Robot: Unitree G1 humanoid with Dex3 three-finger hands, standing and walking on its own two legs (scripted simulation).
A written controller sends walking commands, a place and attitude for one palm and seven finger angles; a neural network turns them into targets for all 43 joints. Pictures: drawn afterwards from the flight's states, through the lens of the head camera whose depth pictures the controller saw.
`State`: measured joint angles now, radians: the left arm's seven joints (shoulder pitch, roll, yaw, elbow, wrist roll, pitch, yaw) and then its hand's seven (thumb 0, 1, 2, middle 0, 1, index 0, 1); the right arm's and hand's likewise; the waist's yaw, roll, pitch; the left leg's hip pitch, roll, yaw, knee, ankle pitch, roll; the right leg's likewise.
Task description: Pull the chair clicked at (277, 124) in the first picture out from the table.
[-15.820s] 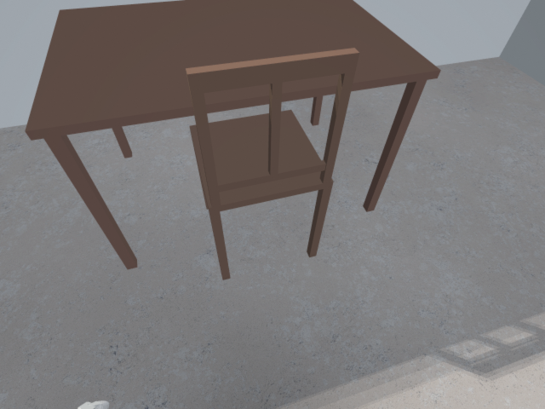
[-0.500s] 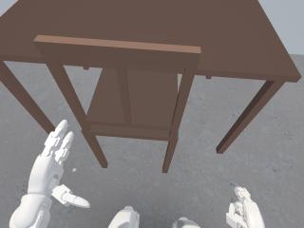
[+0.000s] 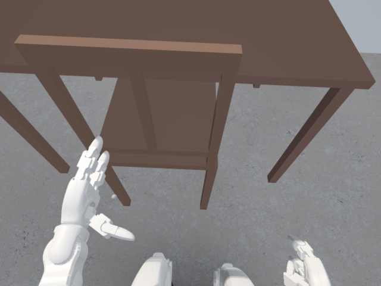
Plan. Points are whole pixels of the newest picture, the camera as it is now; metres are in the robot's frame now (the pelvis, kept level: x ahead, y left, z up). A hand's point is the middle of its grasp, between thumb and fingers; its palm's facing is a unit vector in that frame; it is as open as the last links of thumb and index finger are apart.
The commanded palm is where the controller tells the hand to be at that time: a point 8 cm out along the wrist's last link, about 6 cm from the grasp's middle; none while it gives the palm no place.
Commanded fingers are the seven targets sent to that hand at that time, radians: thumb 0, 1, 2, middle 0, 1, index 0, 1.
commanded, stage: aim the fingers beside a spindle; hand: left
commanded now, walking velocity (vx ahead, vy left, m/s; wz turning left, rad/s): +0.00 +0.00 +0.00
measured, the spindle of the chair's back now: (145, 115) +0.50 +0.13 +0.02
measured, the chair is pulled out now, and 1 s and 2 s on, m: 0.00 0.00 0.00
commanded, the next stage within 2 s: push the fingers through the gap in 1.34 s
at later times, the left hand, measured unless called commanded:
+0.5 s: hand (139, 182) +0.32 +0.12 +0.01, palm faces -0.05 -1.00 -0.02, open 17.0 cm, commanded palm +0.31 +0.17 +0.01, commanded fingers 0.00 -0.50 0.30 -0.06 -0.08 -0.06 -0.08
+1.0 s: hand (149, 176) +0.34 +0.10 +0.00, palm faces -0.03 -1.00 -0.03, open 16.9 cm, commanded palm +0.32 +0.16 +0.00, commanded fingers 0.00 -0.50 0.30 -0.06 -0.08 -0.06 -0.08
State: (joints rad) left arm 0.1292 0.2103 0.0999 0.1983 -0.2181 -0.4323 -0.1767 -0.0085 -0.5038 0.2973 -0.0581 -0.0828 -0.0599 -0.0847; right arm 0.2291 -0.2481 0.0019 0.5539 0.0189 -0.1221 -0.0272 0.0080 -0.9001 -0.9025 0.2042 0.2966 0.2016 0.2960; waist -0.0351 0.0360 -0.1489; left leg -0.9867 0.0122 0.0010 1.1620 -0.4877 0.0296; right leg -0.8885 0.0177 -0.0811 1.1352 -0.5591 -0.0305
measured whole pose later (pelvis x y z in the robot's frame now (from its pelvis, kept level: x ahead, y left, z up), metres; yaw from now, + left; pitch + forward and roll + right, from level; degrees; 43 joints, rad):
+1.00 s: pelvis -0.01 -0.01 -0.02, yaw -1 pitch +22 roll -1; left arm -0.15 0.14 0.03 0.42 -0.11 -0.48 0.01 -0.01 -0.50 0.30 -0.06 -0.08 -0.06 -0.09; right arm 0.22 -0.23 0.00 0.56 0.00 0.03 0.02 0.01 -0.90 -0.90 0.20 0.30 0.20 0.30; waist -0.05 0.04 -0.16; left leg -1.12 0.02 0.02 1.26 -0.52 0.02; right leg -1.04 0.02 -0.07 1.26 -0.60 -0.04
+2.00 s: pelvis -0.01 +0.00 -0.03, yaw -1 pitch +23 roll -2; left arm -0.36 0.17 0.07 0.61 -0.10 -0.49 0.02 -0.01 -0.50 0.30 -0.06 -0.08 -0.06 -0.09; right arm 0.25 -0.24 -0.01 0.60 -0.01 0.04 0.03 0.00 -0.90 -0.90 0.20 0.30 0.20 0.30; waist -0.08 0.04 -0.17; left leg -1.16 0.02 0.01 1.27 -0.51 0.03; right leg -1.07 0.02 -0.07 1.25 -0.59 -0.03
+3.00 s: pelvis -0.01 +0.00 -0.03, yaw -2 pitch +26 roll -3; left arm -0.69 0.24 0.23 0.96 -0.06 -0.54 0.02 -0.01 -0.50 0.30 -0.06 -0.08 -0.06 -0.08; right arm 0.31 -0.24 -0.01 0.63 -0.03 0.09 0.05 0.00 -0.90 -0.90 0.20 0.30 0.20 0.30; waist -0.14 0.05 -0.16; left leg -1.23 0.03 0.01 1.29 -0.51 0.03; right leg -1.15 0.03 -0.07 1.27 -0.58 -0.03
